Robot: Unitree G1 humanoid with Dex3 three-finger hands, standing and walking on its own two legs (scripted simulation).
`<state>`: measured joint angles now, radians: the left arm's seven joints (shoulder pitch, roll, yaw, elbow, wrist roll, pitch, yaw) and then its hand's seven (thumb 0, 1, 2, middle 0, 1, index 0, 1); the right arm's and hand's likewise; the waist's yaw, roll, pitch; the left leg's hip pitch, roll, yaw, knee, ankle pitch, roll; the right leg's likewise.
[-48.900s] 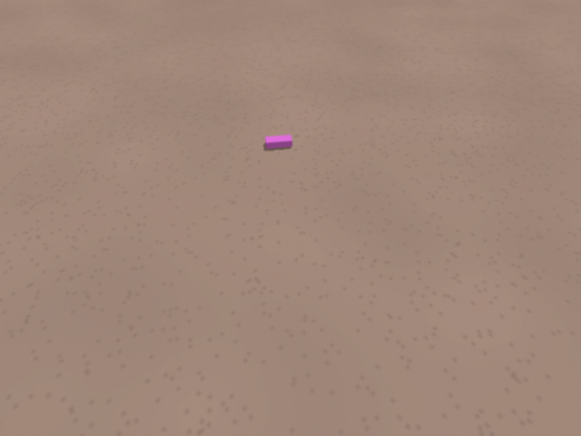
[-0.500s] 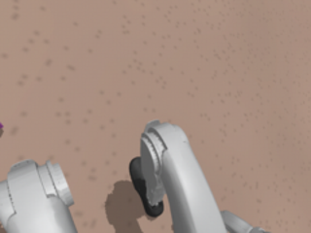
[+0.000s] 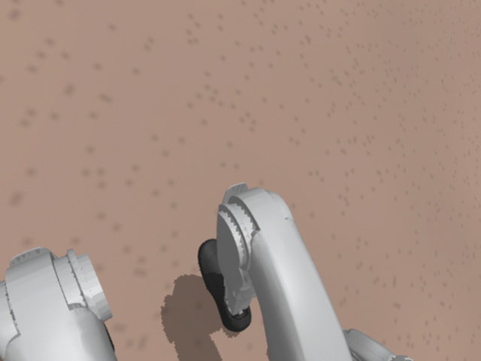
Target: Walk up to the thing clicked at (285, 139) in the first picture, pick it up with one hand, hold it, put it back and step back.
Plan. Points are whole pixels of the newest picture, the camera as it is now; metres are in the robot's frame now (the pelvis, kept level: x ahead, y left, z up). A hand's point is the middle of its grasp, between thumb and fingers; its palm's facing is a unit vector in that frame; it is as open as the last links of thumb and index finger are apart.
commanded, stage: withdraw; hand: left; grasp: from above
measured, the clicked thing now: out of the picture +0.41 +0.33 -0.28
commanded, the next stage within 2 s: home in 0.98 s
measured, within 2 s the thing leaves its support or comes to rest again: neither
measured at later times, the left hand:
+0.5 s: hand out of the picture +0.38 +0.36 -0.12, palm faces -0.42 -0.11 -0.90, open 13.1 cm
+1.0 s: hand out of the picture +0.40 +0.35 -0.15, palm faces -0.40 -0.12 -0.91, open 13.2 cm
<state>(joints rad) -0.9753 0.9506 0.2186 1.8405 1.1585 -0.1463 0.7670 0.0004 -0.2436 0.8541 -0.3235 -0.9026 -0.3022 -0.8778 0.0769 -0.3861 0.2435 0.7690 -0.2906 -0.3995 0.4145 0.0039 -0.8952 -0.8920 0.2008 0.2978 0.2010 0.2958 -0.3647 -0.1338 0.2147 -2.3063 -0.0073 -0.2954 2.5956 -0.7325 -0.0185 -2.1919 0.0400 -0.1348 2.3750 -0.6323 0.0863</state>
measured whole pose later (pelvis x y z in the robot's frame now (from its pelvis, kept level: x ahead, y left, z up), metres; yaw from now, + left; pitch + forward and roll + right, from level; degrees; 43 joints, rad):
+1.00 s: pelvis +0.00 -0.01 +0.02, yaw +6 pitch +32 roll -8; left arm -0.87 0.79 0.18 1.44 1.29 -0.24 0.46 0.00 -0.35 0.90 -0.23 -0.87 -0.22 -0.87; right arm 0.19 -0.32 0.07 0.75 -0.17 -0.09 0.16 0.01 -0.90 -0.89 0.20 0.30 0.20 0.29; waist -0.26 -0.01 -0.01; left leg -2.33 -0.01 -0.17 2.44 -0.67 -0.03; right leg -2.27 0.00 -0.04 2.33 -0.63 0.06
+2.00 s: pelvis +0.04 -0.01 +0.32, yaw +13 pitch +22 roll -3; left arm 0.22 0.29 0.02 0.08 0.08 0.33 0.08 0.01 0.89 0.90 -0.21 -0.30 -0.21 -0.30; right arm 0.16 -0.20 0.03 0.54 0.04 -0.11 -0.08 0.01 -0.91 -0.89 0.20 0.30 0.20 0.30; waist -0.05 0.04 -0.19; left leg -1.27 0.03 -0.08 1.47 -0.59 -0.02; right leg -1.23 -0.03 -0.04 1.41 -0.55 0.03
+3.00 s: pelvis +0.08 +0.00 +0.42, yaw +14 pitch +9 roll -3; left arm 0.50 0.22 0.03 -0.13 -0.05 0.47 0.01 0.01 0.90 0.90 -0.20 -0.30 -0.20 -0.30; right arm 0.30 -0.21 0.03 0.56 0.01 -0.25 -0.18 0.02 -0.91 -0.89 0.21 0.30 0.21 0.30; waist -0.04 0.05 -0.16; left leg -0.69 0.04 -0.06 1.01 -0.48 -0.02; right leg -0.65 -0.03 -0.05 0.94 -0.45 0.03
